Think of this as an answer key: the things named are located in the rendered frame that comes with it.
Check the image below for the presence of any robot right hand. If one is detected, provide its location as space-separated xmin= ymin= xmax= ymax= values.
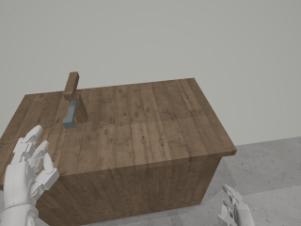
xmin=218 ymin=184 xmax=255 ymax=226

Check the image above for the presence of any left robot forearm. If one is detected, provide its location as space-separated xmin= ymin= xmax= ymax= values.
xmin=0 ymin=203 xmax=40 ymax=226

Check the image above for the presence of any robot left hand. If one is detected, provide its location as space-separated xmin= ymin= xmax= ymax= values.
xmin=3 ymin=125 xmax=60 ymax=210

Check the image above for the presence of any tap lever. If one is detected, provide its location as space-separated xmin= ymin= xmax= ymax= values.
xmin=62 ymin=100 xmax=77 ymax=129

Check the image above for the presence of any counter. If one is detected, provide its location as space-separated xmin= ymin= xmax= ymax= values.
xmin=0 ymin=72 xmax=237 ymax=226

